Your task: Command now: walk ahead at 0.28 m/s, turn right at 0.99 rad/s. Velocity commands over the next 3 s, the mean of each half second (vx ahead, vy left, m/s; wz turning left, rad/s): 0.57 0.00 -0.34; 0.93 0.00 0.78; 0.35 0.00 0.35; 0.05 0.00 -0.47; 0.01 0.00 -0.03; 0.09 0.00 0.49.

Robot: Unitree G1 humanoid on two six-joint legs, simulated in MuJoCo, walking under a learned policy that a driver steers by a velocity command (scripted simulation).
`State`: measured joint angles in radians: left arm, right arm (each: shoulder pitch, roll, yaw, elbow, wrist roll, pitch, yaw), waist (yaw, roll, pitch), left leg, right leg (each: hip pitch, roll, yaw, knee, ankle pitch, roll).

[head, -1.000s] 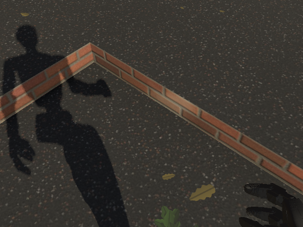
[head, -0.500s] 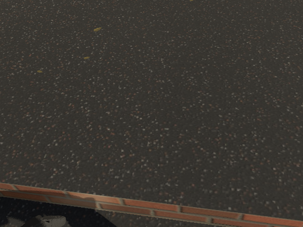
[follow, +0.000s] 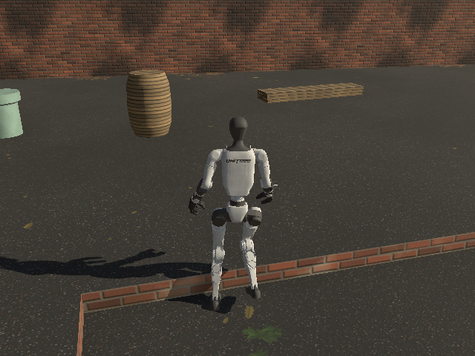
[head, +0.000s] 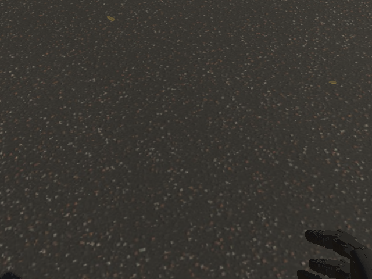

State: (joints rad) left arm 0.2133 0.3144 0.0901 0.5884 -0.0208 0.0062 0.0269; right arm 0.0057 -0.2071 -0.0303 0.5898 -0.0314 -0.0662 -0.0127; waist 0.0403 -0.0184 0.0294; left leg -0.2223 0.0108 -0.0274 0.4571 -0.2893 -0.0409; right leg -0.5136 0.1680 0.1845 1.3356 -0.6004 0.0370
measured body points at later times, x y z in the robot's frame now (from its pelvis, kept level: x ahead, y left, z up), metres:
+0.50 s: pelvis +0.32 -0.02 +0.16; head +0.31 -0.03 +0.61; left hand +0.35 +0.21 +0.02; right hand +0.50 -0.26 +0.09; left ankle +0.38 +0.11 -0.43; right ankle +0.22 -0.09 -0.57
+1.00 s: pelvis +0.73 +0.04 +0.16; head +0.75 +0.04 +0.61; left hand +0.91 +0.31 +0.13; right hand +0.79 -0.21 +0.04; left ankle +0.66 +0.07 -0.57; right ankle +0.93 -0.13 -0.48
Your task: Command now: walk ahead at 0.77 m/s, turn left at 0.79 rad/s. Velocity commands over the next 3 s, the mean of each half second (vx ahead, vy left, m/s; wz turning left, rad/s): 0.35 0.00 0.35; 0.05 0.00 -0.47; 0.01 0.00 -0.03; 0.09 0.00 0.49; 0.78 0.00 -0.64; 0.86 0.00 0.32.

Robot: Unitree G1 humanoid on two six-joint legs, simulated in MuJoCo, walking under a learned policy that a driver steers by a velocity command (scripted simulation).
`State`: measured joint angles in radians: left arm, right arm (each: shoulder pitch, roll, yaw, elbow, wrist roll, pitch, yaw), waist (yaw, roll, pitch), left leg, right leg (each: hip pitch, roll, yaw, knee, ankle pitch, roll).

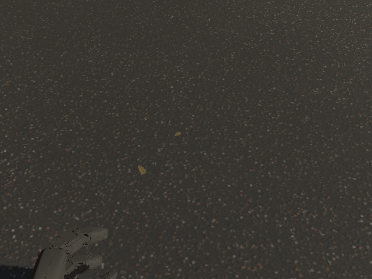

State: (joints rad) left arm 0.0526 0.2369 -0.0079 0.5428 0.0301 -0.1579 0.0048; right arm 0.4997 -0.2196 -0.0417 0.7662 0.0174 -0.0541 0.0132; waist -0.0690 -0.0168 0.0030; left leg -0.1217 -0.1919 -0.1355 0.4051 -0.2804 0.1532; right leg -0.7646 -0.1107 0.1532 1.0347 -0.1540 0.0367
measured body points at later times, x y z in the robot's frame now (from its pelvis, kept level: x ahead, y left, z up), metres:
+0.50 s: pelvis +0.27 -0.06 +0.00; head +0.29 -0.05 +0.44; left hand +0.31 +0.21 -0.13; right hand +0.50 -0.26 -0.10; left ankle +0.31 +0.09 -0.73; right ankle +0.36 -0.15 -0.74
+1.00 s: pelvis +0.30 -0.10 -0.01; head +0.34 -0.13 +0.44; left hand +0.45 +0.18 -0.09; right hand +0.45 -0.39 -0.12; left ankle +0.30 +0.07 -0.65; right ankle +0.32 -0.17 -0.74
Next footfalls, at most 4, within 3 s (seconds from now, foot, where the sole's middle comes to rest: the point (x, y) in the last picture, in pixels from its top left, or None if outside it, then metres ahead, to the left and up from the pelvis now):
0.16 right None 0.40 -0.14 -0.77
0.52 left None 0.35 0.10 -0.77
0.86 right None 0.36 -0.17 -0.77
1.56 left None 0.35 0.05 -0.77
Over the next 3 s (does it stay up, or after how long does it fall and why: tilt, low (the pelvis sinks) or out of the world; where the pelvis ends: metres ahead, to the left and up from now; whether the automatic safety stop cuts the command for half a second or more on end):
stays up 1.15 -0.21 -0.01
